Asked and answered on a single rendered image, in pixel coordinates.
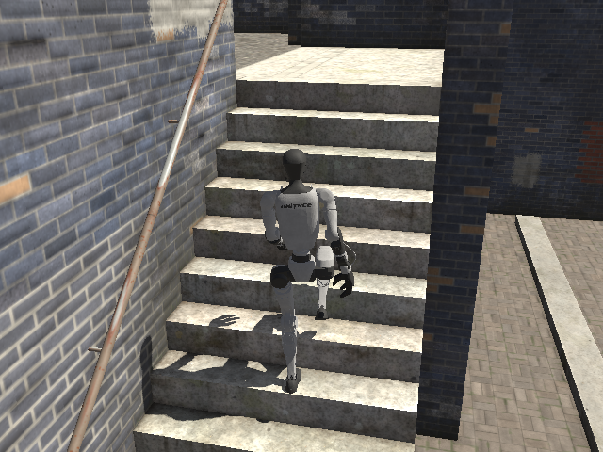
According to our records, stairs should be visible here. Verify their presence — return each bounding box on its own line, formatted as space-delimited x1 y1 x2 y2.
133 80 442 452

